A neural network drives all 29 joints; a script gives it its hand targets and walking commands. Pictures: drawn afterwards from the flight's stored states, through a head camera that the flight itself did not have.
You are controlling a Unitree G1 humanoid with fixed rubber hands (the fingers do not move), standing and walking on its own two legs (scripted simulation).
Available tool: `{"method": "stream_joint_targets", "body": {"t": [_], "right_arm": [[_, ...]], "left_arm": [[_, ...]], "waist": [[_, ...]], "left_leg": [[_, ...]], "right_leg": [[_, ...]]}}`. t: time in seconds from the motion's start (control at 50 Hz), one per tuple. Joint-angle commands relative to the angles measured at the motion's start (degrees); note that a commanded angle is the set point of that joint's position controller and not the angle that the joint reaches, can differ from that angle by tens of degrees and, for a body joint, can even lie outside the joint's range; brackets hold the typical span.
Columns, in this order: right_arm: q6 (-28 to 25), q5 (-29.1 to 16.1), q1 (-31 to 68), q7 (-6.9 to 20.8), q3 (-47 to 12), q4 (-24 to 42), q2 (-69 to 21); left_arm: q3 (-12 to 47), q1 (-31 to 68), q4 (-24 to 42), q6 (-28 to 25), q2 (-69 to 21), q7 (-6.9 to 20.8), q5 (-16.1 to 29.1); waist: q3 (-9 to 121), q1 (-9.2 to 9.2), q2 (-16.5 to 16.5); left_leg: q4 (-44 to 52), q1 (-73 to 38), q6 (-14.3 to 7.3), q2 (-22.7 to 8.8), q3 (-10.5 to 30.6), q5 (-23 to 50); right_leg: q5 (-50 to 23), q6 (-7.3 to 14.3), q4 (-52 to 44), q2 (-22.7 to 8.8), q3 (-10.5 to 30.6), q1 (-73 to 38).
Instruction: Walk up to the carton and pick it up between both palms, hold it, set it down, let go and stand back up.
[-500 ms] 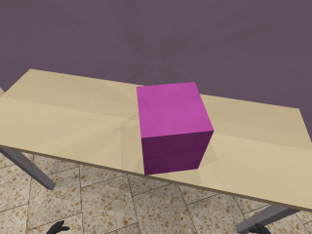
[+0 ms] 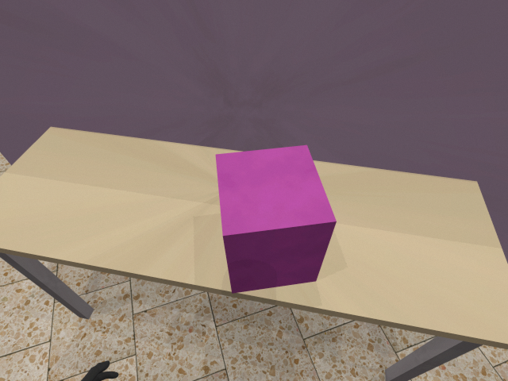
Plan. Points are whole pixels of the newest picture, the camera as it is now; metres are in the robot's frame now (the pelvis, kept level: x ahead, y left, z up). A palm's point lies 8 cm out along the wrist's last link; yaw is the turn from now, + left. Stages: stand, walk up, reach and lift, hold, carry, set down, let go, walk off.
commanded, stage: walk up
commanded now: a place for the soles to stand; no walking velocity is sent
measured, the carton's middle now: (268, 221) +0.41 -0.01 -0.03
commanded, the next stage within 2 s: reach and lift in 1.96 s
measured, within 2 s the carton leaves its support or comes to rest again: neither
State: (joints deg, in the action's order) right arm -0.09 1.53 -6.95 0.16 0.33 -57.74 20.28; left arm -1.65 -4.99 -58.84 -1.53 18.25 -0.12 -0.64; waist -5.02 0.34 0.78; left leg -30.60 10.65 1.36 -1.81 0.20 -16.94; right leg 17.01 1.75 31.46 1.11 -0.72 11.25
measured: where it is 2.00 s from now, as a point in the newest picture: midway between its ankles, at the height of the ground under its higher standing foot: outside the picture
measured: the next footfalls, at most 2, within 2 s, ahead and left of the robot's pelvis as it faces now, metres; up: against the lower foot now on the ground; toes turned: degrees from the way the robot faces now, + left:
right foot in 0.50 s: +0.06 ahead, -0.04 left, +0.00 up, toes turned -8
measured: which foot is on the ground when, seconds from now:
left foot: down 0.00-1.00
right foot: down 0.00-0.24, up 0.26-0.48, down 0.50-1.00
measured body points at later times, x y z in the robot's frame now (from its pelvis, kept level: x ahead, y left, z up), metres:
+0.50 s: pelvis +0.01 +0.06 -0.03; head +0.05 +0.05 +0.42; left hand +0.11 +0.38 -0.13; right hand +0.08 -0.27 -0.14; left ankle +0.02 +0.18 -0.73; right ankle +0.02 -0.04 -0.74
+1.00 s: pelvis +0.02 +0.07 -0.02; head +0.04 +0.06 +0.43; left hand +0.21 +0.35 -0.12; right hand +0.08 -0.26 -0.13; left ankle +0.02 +0.20 -0.73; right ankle +0.02 -0.04 -0.73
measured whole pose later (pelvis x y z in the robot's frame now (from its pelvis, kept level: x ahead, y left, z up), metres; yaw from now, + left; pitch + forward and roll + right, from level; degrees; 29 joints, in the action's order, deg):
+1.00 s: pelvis +0.02 +0.07 -0.02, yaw -10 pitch -4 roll +1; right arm -0.4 0.2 -7.6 -0.3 2.4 -50.2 21.3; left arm -1.5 -6.6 -50.7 -2.4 22.0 -0.9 -0.2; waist -6.1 1.0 -0.7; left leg -43.2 13.8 0.9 -2.1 -3.4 -25.6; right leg 22.7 1.1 45.2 2.4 3.7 18.8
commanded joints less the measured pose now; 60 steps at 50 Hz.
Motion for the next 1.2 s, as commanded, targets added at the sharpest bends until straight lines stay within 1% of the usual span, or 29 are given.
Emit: {"method": "stream_joint_targets", "body": {"t": [0.0,0.04,0.1,0.16,0.2,0.22,0.24,0.26,0.28,0.36,0.4,0.46,0.48,0.5,0.52,0.54,0.58,0.64,0.68,0.72,0.76,0.8,0.9,0.94,0.96,1.0,1.06,1.14,1.18], "right_arm": [[1.3,2.2,4.7,0.8,4.5,8.1,12.0],[1.9,2.5,3.3,1.3,4.8,9.2,11.0],[2.1,1.8,-0.3,1.9,5.8,10.6,12.2],[1.9,1.4,-4.0,2.5,6.7,11.6,11.0],[0.8,1.2,-7.6,2.2,7.3,10.6,11.8],[0.6,2.5,-10.9,1.8,8.6,10.3,15.3],[0.3,3.5,-9.7,1.4,8.8,12.5,18.9],[0.3,1.9,-6.3,1.5,9.2,14.0,22.0],[0.2,1.6,-3.3,1.4,9.2,14.7,21.1],[-1.5,-0.4,-4.2,-0.2,7.6,14.2,17.1],[-1.2,0.9,-2.5,0.3,7.9,16.4,16.6],[-0.9,-0.5,-2.4,0.5,7.0,17.5,16.0],[-0.8,-0.8,-3.1,0.3,6.2,17.5,12.9],[-0.8,-1.4,-2.7,0.3,5.0,19.0,10.7],[-0.3,-1.2,-2.6,-0.3,4.6,18.7,8.5],[0.5,-1.1,-2.3,-0.8,6.2,16.7,13.6],[0.0,-1.2,-3.7,-0.7,5.6,15.3,11.3],[-1.0,-1.0,-6.0,-0.9,5.6,14.7,11.8],[-2.0,-0.1,-8.3,-1.0,6.1,12.5,12.4],[-2.5,-0.5,-5.0,-0.9,6.1,13.7,16.5],[-2.4,-1.6,-3.4,-0.8,5.9,13.3,14.7],[-2.6,-1.2,-1.1,-1.3,5.6,13.7,15.0],[-1.6,-1.0,-0.7,-1.0,5.4,11.8,13.3],[-1.6,-1.5,2.3,-1.0,4.9,11.7,12.1],[-1.4,-1.8,2.7,-0.7,4.6,12.4,12.8],[-1.5,-1.6,1.0,-0.7,4.5,10.7,13.5],[-1.5,-1.3,3.7,-0.6,4.5,9.2,13.4],[-1.3,-1.2,4.5,-0.2,3.9,9.1,13.3],[-1.5,-0.6,3.2,-0.3,4.5,7.7,13.6]], "left_arm": [[-5.7,-8.5,4.4,-1.9,22.4,-2.9,-1.0],[-5.4,-8.1,6.9,-2.8,20.1,-3.7,-1.2],[-5.4,-6.3,10.0,-3.4,20.3,-4.3,-1.2],[-5.8,-6.5,12.4,-3.0,20.2,-3.7,-1.3],[-4.0,-3.5,14.6,-2.0,17.1,-3.4,-1.0],[-3.0,-4.5,15.5,-1.5,14.1,-3.6,-0.2],[-1.9,-6.9,17.0,-1.1,9.3,-3.3,0.4],[-3.1,-8.9,15.2,-0.9,15.9,-4.0,0.0],[-4.0,-8.1,14.7,-1.3,18.1,-3.9,-0.3],[-3.8,-12.7,12.8,-1.6,17.1,-2.1,0.1],[-4.0,-14.0,12.6,-1.9,17.1,-1.6,0.0],[-3.9,-16.3,13.0,-2.4,15.0,-1.1,-1.0],[-5.0,-17.4,12.5,-2.6,15.3,-1.4,-0.9],[-5.1,-17.4,13.5,-2.9,19.3,-1.6,-1.5],[-5.6,-12.5,14.9,-2.9,22.4,-1.7,-1.4],[-6.0,-11.9,15.5,-2.9,24.0,-1.6,-1.5],[-4.0,-9.9,16.4,-3.2,18.4,-1.9,-0.5],[-3.8,-7.6,16.4,-3.1,18.0,-2.0,-0.4],[-3.0,-6.2,16.4,-2.5,16.7,-2.2,0.7],[-3.4,-5.0,16.0,-2.0,16.3,-2.0,1.3],[-3.6,-5.7,15.0,-2.1,16.8,-1.8,0.8],[-3.2,-4.7,14.1,-2.2,15.5,-1.6,1.3],[-3.6,-1.8,12.5,-1.9,17.5,-1.5,0.6],[-2.7,-1.3,11.5,-2.1,16.4,-1.6,0.2],[-3.5,-2.0,11.8,-1.8,17.1,-1.3,0.4],[-3.2,2.6,11.7,-1.7,17.3,-1.0,0.0],[-2.8,-0.8,9.2,-1.8,17.0,-0.9,0.3],[-2.9,1.2,9.4,-1.6,18.1,-0.7,0.0],[-2.8,1.4,8.2,-1.6,17.0,-0.8,-0.1]], "waist": [[1.9,-3.21,-5.3],[1.4,-2.23,-2.9],[2.6,-0.49,-8.6],[3.8,1.01,-14.7],[5.9,4.37,-9.7],[6.7,5.57,3.4],[5.1,4.97,12.2],[9.6,4.62,10.2],[5.0,2.87,7.3],[0.6,1.43,5.7],[1.4,0.77,11.9],[3.1,-1.33,6.2],[5.7,-1.96,5.7],[7.5,-2.63,-4.1],[4.4,-1.07,-10.5],[4.3,-2.31,-7.4],[2.5,-0.71,-8.6],[4.5,0.94,-10.1],[6.4,2.27,-2.2],[6.3,1.2,-0.2],[7.4,-0.15,-2.0],[5.4,-0.1,2.6],[6.6,0.32,3.0],[3.7,-0.22,1.9],[4.5,-0.44,-3.1],[4.8,1.46,-1.9],[6.1,-1.02,3.0],[5.5,0.26,-4.8],[4.9,0.13,-3.7]], "left_leg": [[-14.3,15.8,-2.9,1.0,1.9,-11.1],[-20.1,19.7,-3.0,-2.0,5.2,-12.3],[-22.2,15.6,-2.6,-2.5,5.7,-12.5],[-13.5,9.5,-3.0,-2.3,2.4,-11.9],[1.0,-5.5,-3.7,0.9,0.1,3.5],[7.3,-9.1,-5.8,-3.2,6.8,1.5],[14.1,-8.9,-9.4,-15.5,24.1,-3.3],[14.1,-2.3,-18.0,-23.0,33.1,-8.1],[13.2,1.9,-19.7,-22.3,31.2,-7.0],[7.1,3.4,-15.1,-16.3,15.5,9.2],[5.4,4.2,-13.4,-13.5,10.5,4.7],[-2.9,8.2,-12.1,-13.1,6.7,16.4],[-7.7,7.8,-8.5,-11.4,4.5,17.9],[-15.8,14.9,-4.5,-7.8,2.7,11.9],[-21.1,16.6,-2.7,-1.1,-1.9,-13.6],[-25.7,11.3,-2.9,-0.4,2.9,-23.9],[-22.0,11.4,-2.7,-2.1,2.2,-18.5],[-11.5,9.2,-2.7,-1.1,0.8,-10.5],[-2.6,-0.4,-3.9,-1.8,3.0,9.6],[-1.9,2.8,-10.0,-10.4,14.5,13.7],[-3.9,3.9,-11.2,-11.3,13.2,17.9],[-3.9,6.5,-8.6,-8.7,8.1,19.4],[-4.7,2.4,-4.9,-4.1,4.2,10.3],[-3.7,4.9,-6.1,-5.7,3.9,8.7],[-4.8,4.5,-6.3,-6.0,3.9,8.5],[-0.9,4.3,-5.9,-6.2,5.0,2.3],[-0.1,2.8,-5.5,-5.8,3.2,2.5],[-1.0,1.8,-4.7,-4.4,2.4,-0.3],[0.7,0.0,-4.4,-4.3,1.0,4.5]], "right_leg": [[-1.8,10.1,-15.1,-20.1,28.2,-6.4],[-10.7,11.5,-13.9,-21.2,28.4,-7.5],[-25.1,13.3,-7.6,-20.0,22.0,-2.7],[-23.6,11.7,-3.4,-16.8,16.0,1.7],[-23.3,5.8,5.7,-10.4,9.1,10.2],[-6.3,2.8,15.7,-3.5,6.6,16.4],[15.8,0.3,23.6,4.3,2.1,25.3],[22.3,0.0,30.9,1.7,6.0,20.3],[20.7,-0.2,33.9,-0.2,6.2,20.1],[13.1,-0.4,29.8,-1.9,5.9,18.4],[12.8,-1.0,20.4,-1.7,1.5,13.0],[5.1,0.6,3.9,-0.6,-0.5,1.6],[-0.9,1.5,-0.9,0.3,2.4,-1.9],[-9.6,4.5,-4.8,-8.1,17.0,-5.3],[-3.3,11.5,-9.6,-19.2,32.4,2.1],[-1.6,16.3,-9.5,-21.2,37.8,7.7],[-16.4,13.8,-5.6,-17.1,26.3,5.6],[-36.4,10.5,1.8,-13.8,21.0,0.7],[-30.0,6.3,7.6,-10.4,15.6,6.8],[-14.6,1.6,13.2,-1.5,7.7,6.9],[-13.3,2.0,11.8,-3.0,8.3,3.1],[-17.7,3.3,10.7,-3.2,9.1,1.3],[-19.7,6.3,6.6,-6.5,16.0,5.0],[-18.6,5.1,6.2,-4.9,12.7,5.6],[-17.5,4.5,4.8,-4.2,13.4,5.7],[-12.3,5.3,4.0,-6.1,15.9,6.0],[-12.3,3.5,2.2,-5.2,14.9,4.0],[-12.4,3.7,-2.6,-6.4,16.1,5.0],[-17.6,3.4,-0.5,-5.5,15.8,5.7]]}}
